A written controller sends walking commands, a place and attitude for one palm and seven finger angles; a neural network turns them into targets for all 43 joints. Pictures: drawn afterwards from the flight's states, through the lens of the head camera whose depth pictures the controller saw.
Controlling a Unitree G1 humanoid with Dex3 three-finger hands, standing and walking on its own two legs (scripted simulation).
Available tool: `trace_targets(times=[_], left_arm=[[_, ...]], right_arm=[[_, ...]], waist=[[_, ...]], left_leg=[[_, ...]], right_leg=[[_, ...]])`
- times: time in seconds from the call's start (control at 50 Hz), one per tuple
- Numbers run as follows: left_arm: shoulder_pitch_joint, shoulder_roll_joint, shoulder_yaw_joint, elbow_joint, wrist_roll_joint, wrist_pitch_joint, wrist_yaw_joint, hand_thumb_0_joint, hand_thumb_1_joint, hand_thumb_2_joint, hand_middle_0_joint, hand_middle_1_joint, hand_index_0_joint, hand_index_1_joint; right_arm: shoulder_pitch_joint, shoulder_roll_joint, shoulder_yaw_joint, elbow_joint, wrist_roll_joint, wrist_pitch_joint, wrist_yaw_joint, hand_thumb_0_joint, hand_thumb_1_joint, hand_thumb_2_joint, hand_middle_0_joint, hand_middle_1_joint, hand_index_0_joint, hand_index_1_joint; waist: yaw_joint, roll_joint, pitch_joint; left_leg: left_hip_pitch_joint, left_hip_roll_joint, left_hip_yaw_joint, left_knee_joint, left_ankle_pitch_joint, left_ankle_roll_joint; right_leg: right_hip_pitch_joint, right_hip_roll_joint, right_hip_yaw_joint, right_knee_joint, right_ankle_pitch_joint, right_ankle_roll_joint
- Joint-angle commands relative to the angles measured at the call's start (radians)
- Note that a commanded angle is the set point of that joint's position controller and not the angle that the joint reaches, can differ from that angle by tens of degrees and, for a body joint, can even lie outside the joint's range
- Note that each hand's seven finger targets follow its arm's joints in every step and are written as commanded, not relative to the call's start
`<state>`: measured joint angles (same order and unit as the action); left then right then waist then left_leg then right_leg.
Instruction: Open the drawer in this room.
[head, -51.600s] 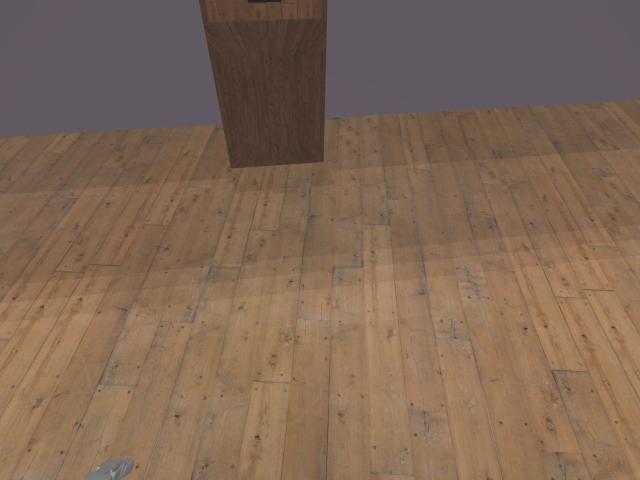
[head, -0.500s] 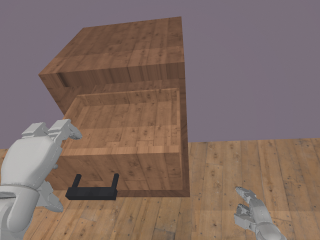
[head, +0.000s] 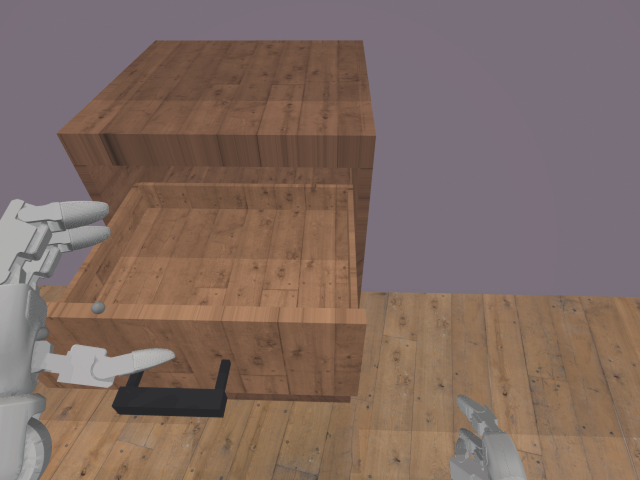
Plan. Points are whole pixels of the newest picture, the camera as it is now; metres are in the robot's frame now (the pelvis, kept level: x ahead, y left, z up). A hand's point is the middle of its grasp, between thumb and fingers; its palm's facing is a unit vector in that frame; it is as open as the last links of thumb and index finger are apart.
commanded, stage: draw the hand back to the body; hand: left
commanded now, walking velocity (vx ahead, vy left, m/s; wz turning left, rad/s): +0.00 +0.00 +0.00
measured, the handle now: (176, 384) +0.21 +0.21 +0.03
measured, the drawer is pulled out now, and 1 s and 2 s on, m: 0.29 0.29 0.29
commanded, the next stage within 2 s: step back with the hand held close in 0.70 s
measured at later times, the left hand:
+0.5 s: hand (94, 312) +0.19 +0.22 +0.21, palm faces +0.44 -0.80 -0.41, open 8.6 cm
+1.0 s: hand (90, 318) +0.19 +0.22 +0.20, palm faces +0.41 -0.79 -0.46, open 7.4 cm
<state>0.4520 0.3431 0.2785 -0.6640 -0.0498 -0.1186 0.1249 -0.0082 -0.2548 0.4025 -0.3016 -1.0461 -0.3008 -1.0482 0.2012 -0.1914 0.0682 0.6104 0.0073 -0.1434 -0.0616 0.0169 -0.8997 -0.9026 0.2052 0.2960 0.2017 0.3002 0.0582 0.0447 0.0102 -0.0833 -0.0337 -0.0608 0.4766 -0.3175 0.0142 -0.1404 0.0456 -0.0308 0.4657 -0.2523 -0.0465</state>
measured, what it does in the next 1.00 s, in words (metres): stands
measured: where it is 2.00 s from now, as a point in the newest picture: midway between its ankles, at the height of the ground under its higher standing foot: outside the picture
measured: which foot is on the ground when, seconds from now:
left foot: down 0.00-1.00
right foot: down 0.00-1.00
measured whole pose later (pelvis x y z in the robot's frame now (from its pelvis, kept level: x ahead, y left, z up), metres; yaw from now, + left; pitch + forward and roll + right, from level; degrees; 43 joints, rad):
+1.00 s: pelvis -0.01 -0.01 +0.00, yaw +2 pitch +1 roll -1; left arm 0.52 0.38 0.40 -0.58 -0.07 -0.21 0.12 0.01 0.89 0.90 -0.21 -0.31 -0.21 -0.31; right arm 0.18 -0.24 0.00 0.61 0.03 -0.07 -0.06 0.02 -0.90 -0.90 0.21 0.30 0.20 0.30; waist -0.01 0.06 0.00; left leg -0.22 -0.01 -0.06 0.51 -0.30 0.00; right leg -0.25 0.05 -0.08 0.45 -0.22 -0.06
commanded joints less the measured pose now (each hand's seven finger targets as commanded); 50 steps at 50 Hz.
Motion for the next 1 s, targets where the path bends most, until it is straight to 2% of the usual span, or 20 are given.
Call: trace_targets(times=[0.0, 0.04, 0.1, 0.18, 0.28, 0.34, 0.44, 0.48, 0.56, 0.6, 0.66, 0.7, 0.78, 0.8, 0.82, 0.84, 0.86, 0.9, 0.94, 0.98], left_arm=[[-0.066, 0.129, 0.101, -0.111, -0.019, -0.060, 0.003, 0.000, 0.060, 0.540, -0.260, -0.840, -0.260, -0.840], [-0.046, 0.142, 0.122, -0.118, -0.023, -0.068, -0.002, 0.000, 0.130, 0.570, -0.255, -0.795, -0.255, -0.795], [-0.005, 0.154, 0.145, -0.137, -0.029, -0.078, -0.005, 0.000, 0.235, 0.615, -0.247, -0.728, -0.247, -0.728], [0.004, 0.192, 0.187, -0.181, -0.034, -0.083, 0.002, 0.000, 0.375, 0.675, -0.237, -0.637, -0.237, -0.637], [-0.008, 0.192, 0.196, -0.151, -0.035, -0.080, 0.007, 0.000, 0.550, 0.750, -0.225, -0.525, -0.225, -0.525], [0.003, 0.181, 0.197, -0.083, -0.040, -0.074, 0.007, 0.000, 0.655, 0.795, -0.218, -0.458, -0.218, -0.458], [-0.023, 0.174, 0.182, -0.064, -0.042, -0.075, 0.003, 0.000, 0.830, 0.870, -0.205, -0.345, -0.205, -0.345], [-0.040, 0.178, 0.176, -0.090, -0.041, -0.077, 0.001, 0.000, 0.900, 0.900, -0.200, -0.300, -0.200, -0.300], [-0.027, 0.193, 0.187, -0.101, -0.042, -0.078, 0.007, 0.000, 0.900, 0.900, -0.200, -0.300, -0.200, -0.300], [-0.036, 0.193, 0.187, -0.096, -0.040, -0.078, 0.007, 0.000, 0.900, 0.900, -0.200, -0.300, -0.200, -0.300], [-0.033, 0.191, 0.190, -0.083, -0.044, -0.077, 0.007, 0.000, 0.900, 0.900, -0.200, -0.300, -0.200, -0.300], [-0.037, 0.190, 0.190, -0.082, -0.041, -0.082, 0.008, 0.000, 0.900, 0.900, -0.200, -0.300, -0.200, -0.300], [-0.036, 0.179, 0.182, -0.063, -0.045, -0.083, 0.004, 0.000, 0.900, 0.900, -0.200, -0.300, -0.200, -0.300], [-0.156, 0.333, 0.343, -0.144, -0.037, -0.126, 0.012, 0.000, 0.900, 0.900, -0.200, -0.300, -0.200, -0.300], [-0.083, 0.255, 0.284, -0.042, -0.032, -0.128, 0.005, 0.000, 0.900, 0.900, -0.200, -0.300, -0.200, -0.300], [-0.043, 0.226, 0.249, -0.031, -0.025, -0.124, 0.001, 0.000, 0.900, 0.900, -0.200, -0.300, -0.200, -0.300], [-0.020, 0.208, 0.230, -0.025, -0.021, -0.125, -0.001, 0.000, 0.900, 0.900, -0.200, -0.300, -0.200, -0.300], [0.031, 0.207, 0.233, -0.052, -0.021, -0.140, 0.002, 0.000, 0.900, 0.900, -0.200, -0.300, -0.200, -0.300], [0.107, 0.207, 0.243, -0.088, -0.022, -0.143, 0.010, 0.000, 0.900, 0.900, -0.200, -0.300, -0.200, -0.300], [0.113, 0.238, 0.269, -0.161, -0.017, -0.151, 0.018, 0.000, 0.900, 0.900, -0.200, -0.300, -0.200, -0.300]], right_arm=[[-0.170, -0.103, -0.056, -0.150, 0.006, -0.063, -0.003, 0.000, -0.900, -0.900, 0.200, 0.300, 0.200, 0.300], [-0.169, -0.106, -0.065, -0.152, 0.007, -0.054, 0.000, 0.000, -0.900, -0.900, 0.200, 0.300, 0.200, 0.300], [-0.178, -0.103, -0.071, -0.154, 0.009, -0.048, -0.001, 0.000, -0.900, -0.900, 0.200, 0.300, 0.200, 0.300], [-0.183, -0.105, -0.075, -0.154, 0.013, -0.044, -0.007, 0.000, -0.900, -0.900, 0.200, 0.300, 0.200, 0.300], [-0.181, -0.103, -0.080, -0.143, 0.019, -0.041, -0.013, 0.000, -0.900, -0.900, 0.200, 0.300, 0.200, 0.300], [-0.175, -0.101, -0.084, -0.137, 0.022, -0.030, -0.016, 0.000, -0.900, -0.900, 0.200, 0.300, 0.200, 0.300], [-0.185, -0.102, -0.082, -0.142, 0.022, -0.027, -0.018, 0.000, -0.900, -0.900, 0.200, 0.300, 0.200, 0.300], [-0.194, -0.104, -0.082, -0.143, 0.022, -0.032, -0.018, 0.000, -0.900, -0.900, 0.200, 0.300, 0.200, 0.300], [-0.193, -0.100, -0.079, -0.148, 0.019, -0.038, -0.017, 0.000, -0.900, -0.900, 0.200, 0.300, 0.200, 0.300], [-0.192, -0.097, -0.077, -0.142, 0.018, -0.039, -0.018, 0.000, -0.900, -0.900, 0.200, 0.300, 0.200, 0.300], [-0.193, -0.095, -0.077, -0.145, 0.020, -0.040, -0.018, 0.000, -0.900, -0.900, 0.200, 0.300, 0.200, 0.300], [-0.189, -0.096, -0.078, -0.138, 0.019, -0.042, -0.017, 0.000, -0.900, -0.900, 0.200, 0.300, 0.200, 0.300], [-0.193, -0.099, -0.083, -0.138, 0.021, -0.041, -0.015, 0.000, -0.900, -0.900, 0.200, 0.300, 0.200, 0.300], [-0.123, -0.138, -0.093, -0.167, 0.028, -0.023, -0.010, 0.000, -0.900, -0.900, 0.200, 0.300, 0.200, 0.300], [-0.125, -0.115, -0.094, -0.142, 0.029, -0.011, -0.010, 0.000, -0.900, -0.900, 0.200, 0.300, 0.200, 0.300], [-0.133, -0.115, -0.094, -0.149, 0.030, -0.001, -0.007, 0.000, -0.900, -0.900, 0.200, 0.300, 0.200, 0.300], [-0.135, -0.116, -0.093, -0.155, 0.033, 0.008, -0.006, 0.000, -0.900, -0.900, 0.200, 0.300, 0.200, 0.300], [-0.133, -0.120, -0.095, -0.157, 0.031, 0.012, -0.006, 0.000, -0.900, -0.900, 0.200, 0.300, 0.200, 0.300], [-0.129, -0.128, -0.102, -0.170, 0.030, 0.026, -0.006, 0.000, -0.900, -0.900, 0.200, 0.300, 0.200, 0.300], [-0.148, -0.145, -0.111, -0.183, 0.025, 0.031, -0.009, 0.000, -0.900, -0.900, 0.200, 0.300, 0.200, 0.300]], waist=[[-0.002, 0.028, -0.010], [0.005, -0.011, -0.064], [0.009, -0.019, -0.119], [0.008, 0.028, -0.165], [-0.002, 0.037, -0.115], [-0.004, -0.026, -0.099], [-0.005, -0.028, -0.078], [-0.004, 0.028, -0.083], [0.000, -0.002, -0.110], [-0.002, 0.018, -0.088], [-0.004, -0.003, -0.073], [-0.005, 0.030, -0.070], [-0.005, 0.002, -0.056], [-0.049, -0.057, 0.004], [-0.059, -0.131, -0.017], [-0.061, -0.171, -0.024], [-0.066, -0.166, -0.038], [-0.066, -0.083, -0.095], [-0.064, -0.037, -0.138], [-0.062, 0.040, -0.174]], left_leg=[[-0.106, 0.072, -0.001, -0.100, 0.261, -0.013], [-0.092, 0.071, 0.008, -0.086, 0.310, -0.008], [-0.075, 0.071, 0.014, -0.074, 0.353, -0.012], [-0.063, 0.065, 0.025, -0.054, 0.387, -0.014], [-0.061, 0.063, 0.028, -0.057, 0.348, -0.010], [-0.061, 0.063, 0.032, -0.058, 0.316, -0.001], [-0.072, 0.056, 0.030, -0.061, 0.258, 0.007], [-0.064, 0.054, 0.032, -0.057, 0.256, 0.006], [-0.066, 0.052, 0.031, -0.056, 0.256, 0.009], [-0.068, 0.052, 0.030, -0.058, 0.241, 0.006], [-0.073, 0.051, 0.033, -0.057, 0.221, 0.009], [-0.069, 0.053, 0.031, -0.059, 0.223, 0.005], [-0.076, 0.054, 0.029, -0.059, 0.201, 0.007], [-0.126, 0.055, -0.015, 0.005, 0.137, 0.029], [-0.094, 0.043, -0.017, 0.058, 0.117, 0.027], [-0.087, 0.036, -0.010, 0.095, 0.109, 0.028], [-0.098, 0.033, -0.002, 0.116, 0.095, 0.026], [-0.091, 0.043, -0.004, 0.076, 0.110, 0.026], [-0.089, 0.077, -0.014, -0.005, 0.185, 0.029], [-0.121, 0.121, -0.051, -0.044, 0.347, 0.032]], right_leg=[[0.044, -0.069, -0.001, -0.061, 0.168, 0.005], [0.075, -0.072, 0.003, -0.054, 0.223, 0.008], [0.098, -0.075, 0.005, -0.047, 0.276, 0.011], [0.114, -0.078, 0.018, -0.050, 0.331, 0.011], [0.069, -0.076, 0.017, -0.071, 0.296, 0.014], [0.055, -0.076, 0.016, -0.077, 0.277, 0.022], [0.043, -0.081, 0.025, -0.094, 0.217, 0.026], [0.041, -0.083, 0.032, -0.099, 0.215, 0.022], [0.061, -0.087, 0.034, -0.096, 0.221, 0.027], [0.047, -0.086, 0.035, -0.105, 0.198, 0.025], [0.036, -0.087, 0.041, -0.115, 0.171, 0.029], [0.032, -0.087, 0.036, -0.116, 0.172, 0.025], [0.023, -0.087, 0.042, -0.128, 0.135, 0.027], [-0.085, -0.161, 0.182, -0.205, 0.146, 0.018], [-0.115, -0.203, 0.195, -0.223, 0.142, 0.001], [-0.130, -0.224, 0.204, -0.229, 0.166, -0.006], [-0.137, -0.241, 0.198, -0.223, 0.163, -0.012], [-0.118, -0.251, 0.170, -0.180, 0.181, -0.022], [-0.088, -0.218, 0.123, -0.125, 0.182, -0.001], [-0.030, -0.168, 0.079, -0.041, 0.294, 0.021]])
